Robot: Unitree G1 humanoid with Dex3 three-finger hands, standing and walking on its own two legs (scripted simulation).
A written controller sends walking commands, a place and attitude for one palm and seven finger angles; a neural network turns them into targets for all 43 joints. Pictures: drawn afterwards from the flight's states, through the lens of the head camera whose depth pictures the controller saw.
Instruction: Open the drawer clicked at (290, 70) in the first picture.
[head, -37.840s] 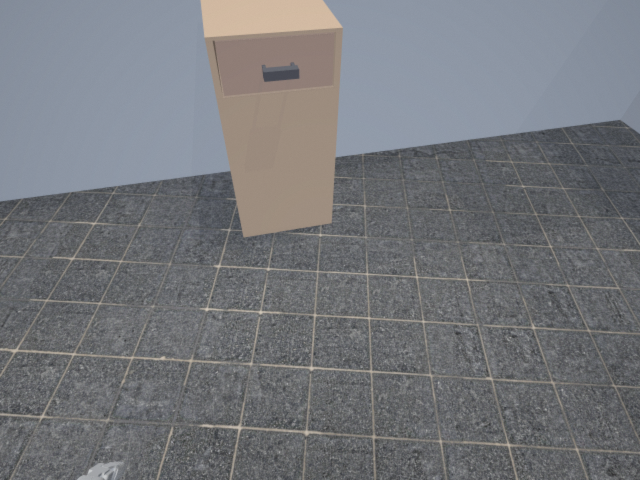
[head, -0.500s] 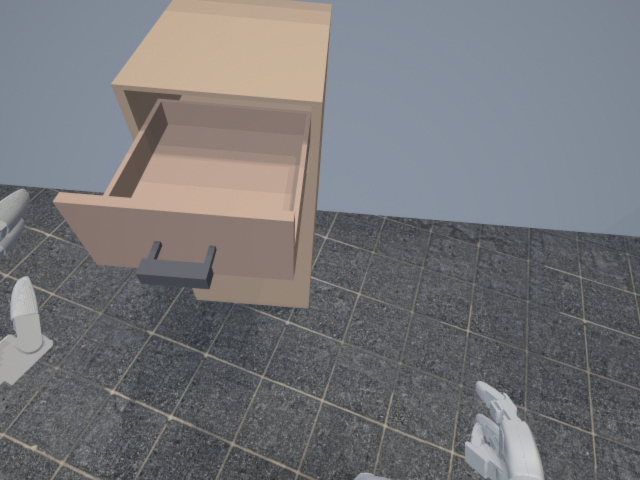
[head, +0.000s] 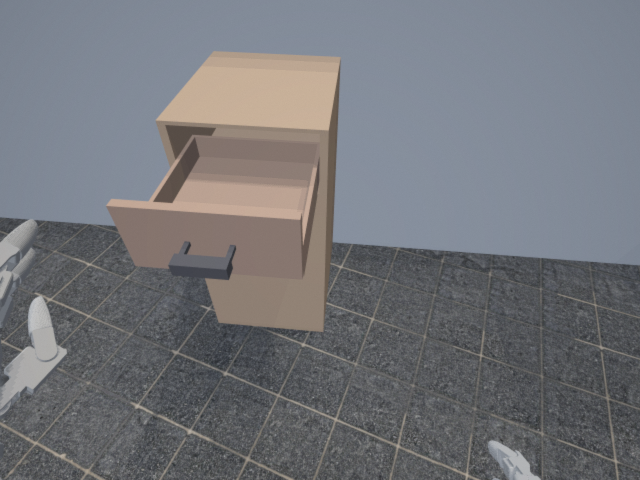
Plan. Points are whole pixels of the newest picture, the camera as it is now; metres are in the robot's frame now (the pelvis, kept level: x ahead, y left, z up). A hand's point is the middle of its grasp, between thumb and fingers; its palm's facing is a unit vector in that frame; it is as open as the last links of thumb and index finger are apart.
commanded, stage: stop stepping back and stand still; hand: left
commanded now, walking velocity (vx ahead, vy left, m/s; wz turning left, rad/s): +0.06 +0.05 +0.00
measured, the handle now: (205, 257) +0.49 +0.24 -0.04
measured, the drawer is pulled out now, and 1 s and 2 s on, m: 0.29 0.29 0.29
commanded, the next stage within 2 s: let the arm hang, fingers relaxed in 0.82 s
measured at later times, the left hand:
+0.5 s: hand (51, 349) +0.19 +0.25 +0.17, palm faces +0.37 -0.82 -0.43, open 7.4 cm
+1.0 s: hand (74, 362) +0.23 +0.29 +0.07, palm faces +0.22 -0.85 -0.48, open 7.4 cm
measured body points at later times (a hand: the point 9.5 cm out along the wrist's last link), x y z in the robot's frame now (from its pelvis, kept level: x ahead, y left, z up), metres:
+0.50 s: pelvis +0.01 +0.02 +0.01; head +0.01 +0.02 +0.46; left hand +0.17 +0.30 +0.19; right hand +0.16 -0.21 -0.08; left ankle -0.01 +0.12 -0.73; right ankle +0.06 -0.06 -0.73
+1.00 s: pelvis +0.02 +0.04 +0.00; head +0.04 +0.04 +0.45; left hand +0.21 +0.33 +0.10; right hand +0.19 -0.20 -0.09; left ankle -0.01 +0.13 -0.73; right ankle +0.06 -0.06 -0.73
